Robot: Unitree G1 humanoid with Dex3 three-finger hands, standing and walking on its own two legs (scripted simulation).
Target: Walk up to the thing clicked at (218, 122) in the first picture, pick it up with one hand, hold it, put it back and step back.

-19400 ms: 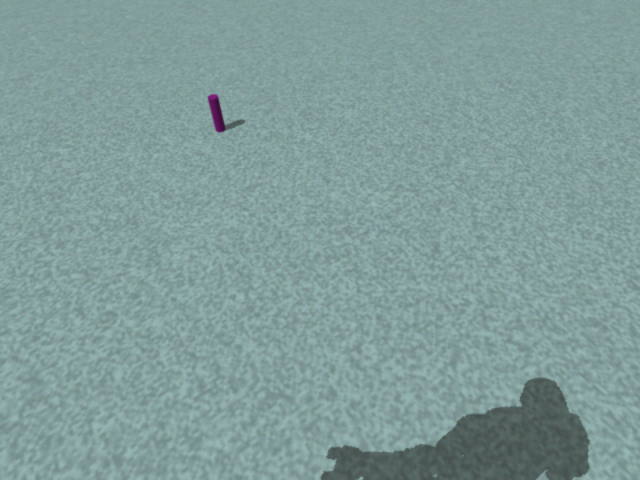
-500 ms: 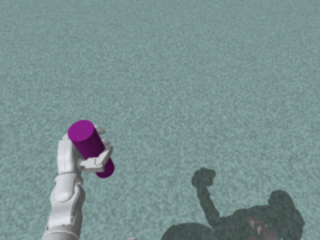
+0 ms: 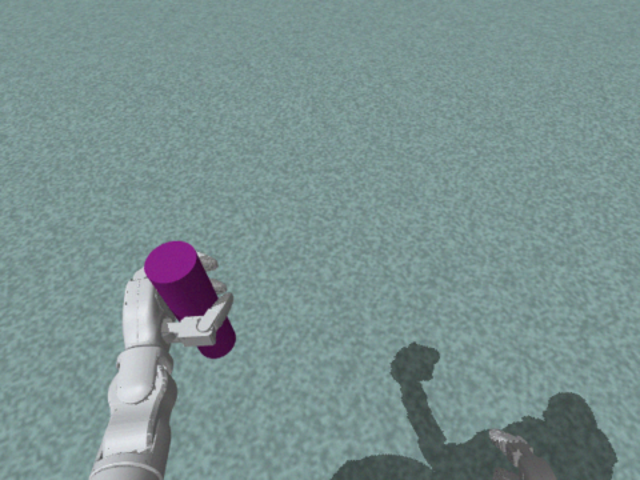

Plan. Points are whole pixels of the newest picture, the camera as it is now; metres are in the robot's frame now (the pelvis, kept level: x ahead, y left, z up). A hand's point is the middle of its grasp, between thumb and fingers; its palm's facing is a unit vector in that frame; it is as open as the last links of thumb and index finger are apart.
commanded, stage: hold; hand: left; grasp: from the side
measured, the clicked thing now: (197, 307) +0.33 +0.17 +0.03
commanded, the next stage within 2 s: crouch in 1.82 s
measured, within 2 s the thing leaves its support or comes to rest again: neither
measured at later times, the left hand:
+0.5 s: hand (201, 304) +0.33 +0.16 +0.05, palm faces +0.13 -0.99 -0.02, open 7.4 cm
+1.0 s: hand (196, 301) +0.33 +0.16 +0.05, palm faces +0.13 -0.99 -0.01, open 7.4 cm
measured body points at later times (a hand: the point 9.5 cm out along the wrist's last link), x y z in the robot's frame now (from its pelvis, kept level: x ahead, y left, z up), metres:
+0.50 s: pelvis -0.01 -0.01 +0.00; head +0.03 -0.01 +0.45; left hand +0.31 +0.21 +0.06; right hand +0.13 -0.25 -0.11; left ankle +0.02 +0.13 -0.70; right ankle -0.01 -0.12 -0.70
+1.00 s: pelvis +0.00 +0.00 +0.00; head +0.04 +0.00 +0.45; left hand +0.32 +0.22 +0.06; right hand +0.13 -0.25 -0.11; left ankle +0.02 +0.13 -0.70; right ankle -0.01 -0.12 -0.70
